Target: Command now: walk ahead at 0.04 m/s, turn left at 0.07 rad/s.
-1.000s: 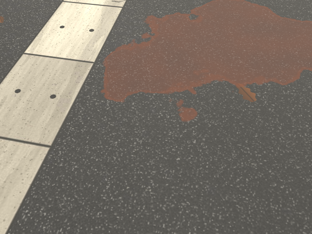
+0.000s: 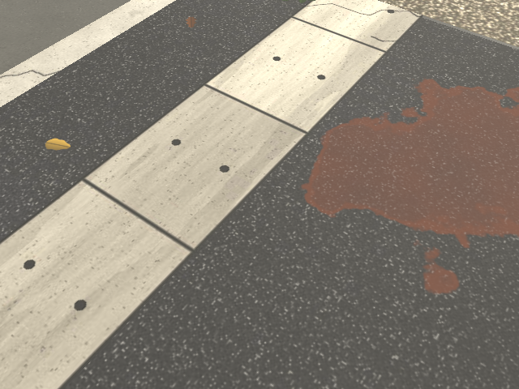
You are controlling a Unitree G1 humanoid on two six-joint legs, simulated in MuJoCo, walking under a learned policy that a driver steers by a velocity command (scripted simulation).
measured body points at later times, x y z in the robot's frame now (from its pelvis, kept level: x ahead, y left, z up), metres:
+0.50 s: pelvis +0.05 -0.01 +0.00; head +0.06 -0.01 +0.45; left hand +0.17 +0.25 -0.12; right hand +0.16 -0.28 -0.12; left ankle -0.02 +0.14 -0.74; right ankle +0.02 -0.11 -0.74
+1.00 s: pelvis +0.03 +0.00 +0.00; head +0.03 +0.01 +0.45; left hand +0.09 +0.27 -0.14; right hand +0.07 -0.27 -0.14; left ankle -0.02 +0.13 -0.71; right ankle +0.02 -0.11 -0.74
